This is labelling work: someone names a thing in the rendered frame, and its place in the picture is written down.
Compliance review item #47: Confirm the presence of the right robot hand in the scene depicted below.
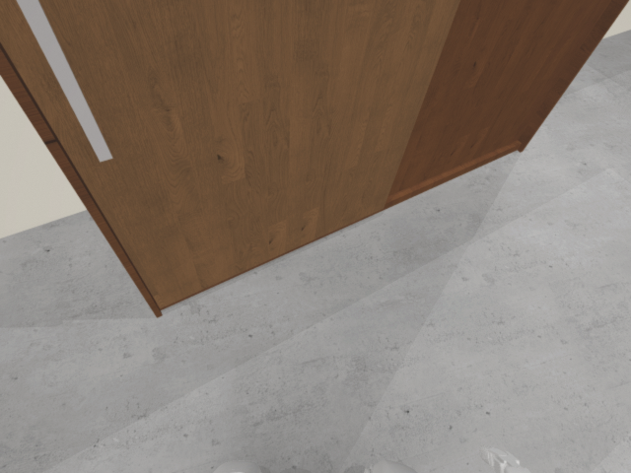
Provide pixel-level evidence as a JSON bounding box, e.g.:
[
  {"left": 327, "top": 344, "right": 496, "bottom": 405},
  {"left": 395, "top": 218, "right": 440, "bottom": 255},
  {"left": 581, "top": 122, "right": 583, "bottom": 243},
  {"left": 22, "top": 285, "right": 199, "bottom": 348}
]
[{"left": 479, "top": 445, "right": 531, "bottom": 473}]

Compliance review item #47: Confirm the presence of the wardrobe door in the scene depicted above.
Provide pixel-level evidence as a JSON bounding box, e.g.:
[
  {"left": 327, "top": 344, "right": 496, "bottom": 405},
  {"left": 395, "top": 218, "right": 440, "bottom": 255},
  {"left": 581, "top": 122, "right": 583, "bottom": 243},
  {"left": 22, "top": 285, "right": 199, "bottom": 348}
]
[
  {"left": 0, "top": 0, "right": 460, "bottom": 308},
  {"left": 388, "top": 0, "right": 611, "bottom": 196}
]

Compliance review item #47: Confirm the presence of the handle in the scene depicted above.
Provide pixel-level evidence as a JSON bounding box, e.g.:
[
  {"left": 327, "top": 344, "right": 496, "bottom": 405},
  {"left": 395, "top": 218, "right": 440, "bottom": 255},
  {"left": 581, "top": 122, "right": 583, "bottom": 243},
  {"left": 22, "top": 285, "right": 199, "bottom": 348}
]
[{"left": 17, "top": 0, "right": 113, "bottom": 162}]

